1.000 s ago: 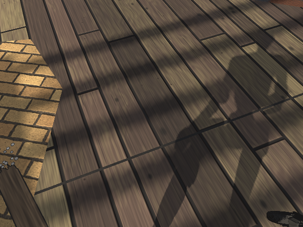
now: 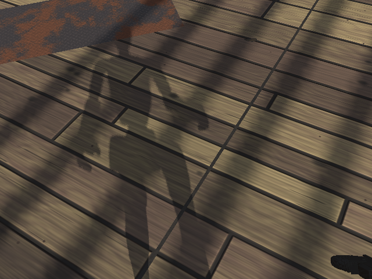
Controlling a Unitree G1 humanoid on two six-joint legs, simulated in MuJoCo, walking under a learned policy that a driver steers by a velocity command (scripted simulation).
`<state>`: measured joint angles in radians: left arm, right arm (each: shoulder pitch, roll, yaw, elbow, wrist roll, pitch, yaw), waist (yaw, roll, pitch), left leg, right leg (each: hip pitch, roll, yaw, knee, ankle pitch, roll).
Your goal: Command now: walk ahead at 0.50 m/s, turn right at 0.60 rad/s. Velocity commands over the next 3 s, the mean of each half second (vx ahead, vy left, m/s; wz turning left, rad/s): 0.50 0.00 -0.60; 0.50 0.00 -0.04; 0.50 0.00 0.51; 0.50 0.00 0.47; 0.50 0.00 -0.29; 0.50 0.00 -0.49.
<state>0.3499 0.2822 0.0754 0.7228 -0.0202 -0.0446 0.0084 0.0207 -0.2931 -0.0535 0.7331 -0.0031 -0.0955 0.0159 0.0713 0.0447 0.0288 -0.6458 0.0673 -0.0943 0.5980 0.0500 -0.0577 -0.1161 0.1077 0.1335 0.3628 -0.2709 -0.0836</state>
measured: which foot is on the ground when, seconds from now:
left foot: up 0.00-0.10, down 0.12-0.64, up 0.66-1.00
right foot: down 0.00-0.12, up 0.14-0.62, down 0.64-1.00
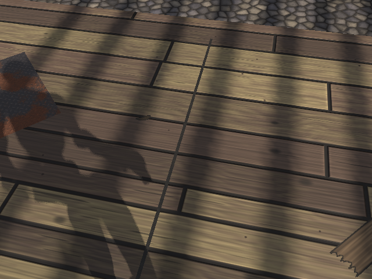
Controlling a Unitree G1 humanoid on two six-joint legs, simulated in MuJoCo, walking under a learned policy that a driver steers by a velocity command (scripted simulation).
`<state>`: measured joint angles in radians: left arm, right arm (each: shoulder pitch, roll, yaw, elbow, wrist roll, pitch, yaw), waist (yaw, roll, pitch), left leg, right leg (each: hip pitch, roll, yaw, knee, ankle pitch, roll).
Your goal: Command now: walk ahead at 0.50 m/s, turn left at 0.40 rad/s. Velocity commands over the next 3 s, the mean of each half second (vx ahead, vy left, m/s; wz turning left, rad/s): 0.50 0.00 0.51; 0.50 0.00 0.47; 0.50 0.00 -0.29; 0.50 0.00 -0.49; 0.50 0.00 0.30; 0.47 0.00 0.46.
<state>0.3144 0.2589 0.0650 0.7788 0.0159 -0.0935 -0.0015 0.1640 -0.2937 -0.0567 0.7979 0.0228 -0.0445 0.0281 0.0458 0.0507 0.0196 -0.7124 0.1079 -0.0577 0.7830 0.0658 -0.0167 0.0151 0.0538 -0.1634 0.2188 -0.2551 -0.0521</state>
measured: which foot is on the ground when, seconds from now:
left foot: up 0.00-0.16, down 0.18-0.64, up 0.66-1.00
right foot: down 0.00-0.18, up 0.20-0.62, down 0.64-1.00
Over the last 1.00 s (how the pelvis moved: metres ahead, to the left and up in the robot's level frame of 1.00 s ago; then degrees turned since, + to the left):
0.52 -0.13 0.00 -16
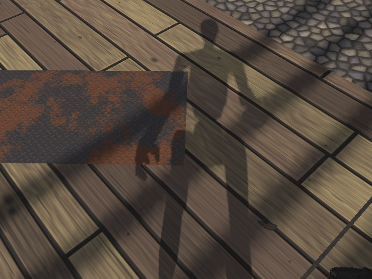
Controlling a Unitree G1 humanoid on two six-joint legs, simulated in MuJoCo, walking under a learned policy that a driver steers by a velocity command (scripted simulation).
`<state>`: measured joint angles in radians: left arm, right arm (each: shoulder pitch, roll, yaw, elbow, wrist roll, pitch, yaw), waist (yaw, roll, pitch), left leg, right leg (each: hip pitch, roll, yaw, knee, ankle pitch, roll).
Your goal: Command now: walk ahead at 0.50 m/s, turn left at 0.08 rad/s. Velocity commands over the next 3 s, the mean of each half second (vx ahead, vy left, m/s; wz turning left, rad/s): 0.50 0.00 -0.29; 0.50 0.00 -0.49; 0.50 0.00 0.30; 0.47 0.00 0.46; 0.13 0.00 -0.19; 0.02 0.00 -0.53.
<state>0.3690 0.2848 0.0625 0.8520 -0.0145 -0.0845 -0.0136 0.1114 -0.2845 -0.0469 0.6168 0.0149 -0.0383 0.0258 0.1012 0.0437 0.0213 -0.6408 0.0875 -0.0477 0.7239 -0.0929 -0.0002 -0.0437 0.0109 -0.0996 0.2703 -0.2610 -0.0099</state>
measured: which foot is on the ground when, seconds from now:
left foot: up 0.00-0.10, down 0.12-0.64, up 0.66-1.00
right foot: down 0.00-0.14, up 0.16-0.60, down 0.62-1.00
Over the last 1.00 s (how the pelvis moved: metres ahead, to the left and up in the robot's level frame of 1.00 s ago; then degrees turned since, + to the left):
0.57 0.12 0.00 32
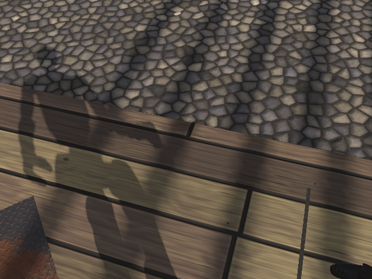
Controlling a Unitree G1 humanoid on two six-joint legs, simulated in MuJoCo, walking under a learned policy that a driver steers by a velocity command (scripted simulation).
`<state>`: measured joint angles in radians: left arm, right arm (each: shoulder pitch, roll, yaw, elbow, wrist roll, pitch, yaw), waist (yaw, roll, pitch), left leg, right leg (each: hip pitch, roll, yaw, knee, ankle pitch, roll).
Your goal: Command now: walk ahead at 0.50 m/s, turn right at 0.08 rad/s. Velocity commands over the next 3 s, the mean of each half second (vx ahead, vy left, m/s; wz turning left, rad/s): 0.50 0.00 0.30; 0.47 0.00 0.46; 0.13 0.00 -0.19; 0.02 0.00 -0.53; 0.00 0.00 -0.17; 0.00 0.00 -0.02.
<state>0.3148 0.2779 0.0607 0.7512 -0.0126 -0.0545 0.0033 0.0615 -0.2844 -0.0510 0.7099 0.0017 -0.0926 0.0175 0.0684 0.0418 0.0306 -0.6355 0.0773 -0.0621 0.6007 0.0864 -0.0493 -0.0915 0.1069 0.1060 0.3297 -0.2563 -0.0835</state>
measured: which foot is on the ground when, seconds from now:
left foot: up 0.00-0.12, down 0.14-0.66, up 0.68-1.00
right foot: down 0.00-0.14, up 0.16-0.62, down 0.64-1.00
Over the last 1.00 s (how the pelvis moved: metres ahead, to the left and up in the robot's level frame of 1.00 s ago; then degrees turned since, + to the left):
0.52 -0.10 0.00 -28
